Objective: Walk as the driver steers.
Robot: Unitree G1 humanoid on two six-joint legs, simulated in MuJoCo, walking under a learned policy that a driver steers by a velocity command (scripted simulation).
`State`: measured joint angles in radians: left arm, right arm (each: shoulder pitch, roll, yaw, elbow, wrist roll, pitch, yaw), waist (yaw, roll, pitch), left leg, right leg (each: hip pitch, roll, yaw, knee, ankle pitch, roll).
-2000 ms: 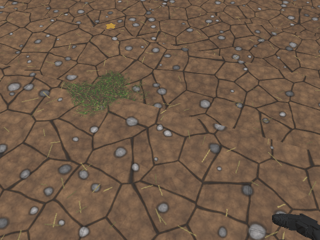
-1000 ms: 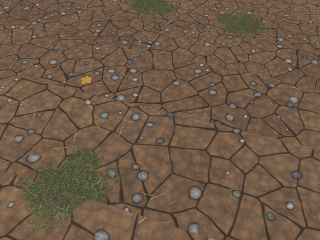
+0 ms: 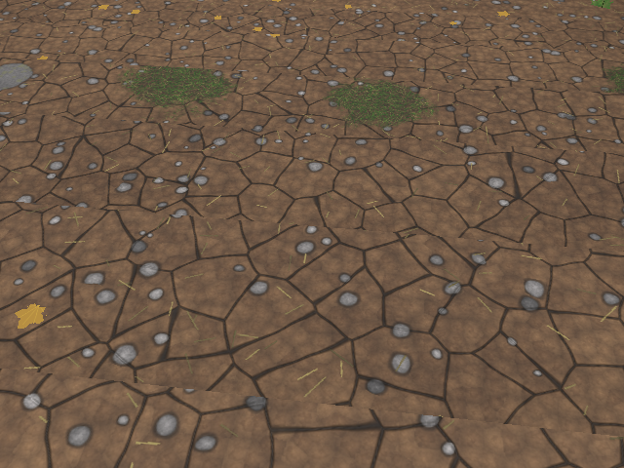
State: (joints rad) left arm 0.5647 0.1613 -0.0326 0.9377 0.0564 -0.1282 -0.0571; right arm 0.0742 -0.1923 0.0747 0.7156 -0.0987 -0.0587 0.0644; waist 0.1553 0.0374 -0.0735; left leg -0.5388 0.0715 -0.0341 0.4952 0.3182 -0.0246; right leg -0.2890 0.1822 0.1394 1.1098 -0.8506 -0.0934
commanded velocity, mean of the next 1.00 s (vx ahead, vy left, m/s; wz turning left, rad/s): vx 0.31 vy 0.00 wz -0.43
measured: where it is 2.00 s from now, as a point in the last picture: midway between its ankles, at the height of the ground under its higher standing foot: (414, 419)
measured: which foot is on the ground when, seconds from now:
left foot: up 0.00-0.02, down 0.04-0.52, up 0.54-0.90, down 0.92-1.00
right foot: down 0.00-0.06, up 0.08-0.50, down 0.52-1.00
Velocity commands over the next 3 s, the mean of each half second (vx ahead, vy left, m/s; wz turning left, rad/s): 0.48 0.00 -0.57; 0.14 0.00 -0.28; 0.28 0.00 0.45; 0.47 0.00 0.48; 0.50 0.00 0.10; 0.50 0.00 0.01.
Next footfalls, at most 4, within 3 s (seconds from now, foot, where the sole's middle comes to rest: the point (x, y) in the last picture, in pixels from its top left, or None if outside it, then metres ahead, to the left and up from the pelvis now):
0.04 left None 0.17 0.14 -0.84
0.52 right None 0.42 -0.19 -0.84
0.92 left None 0.56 0.02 -0.84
1.40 left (364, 449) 0.62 0.02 -0.84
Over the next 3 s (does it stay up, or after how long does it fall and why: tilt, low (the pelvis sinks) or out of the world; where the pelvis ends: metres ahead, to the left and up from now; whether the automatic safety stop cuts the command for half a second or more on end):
stays up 1.40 -0.03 -0.25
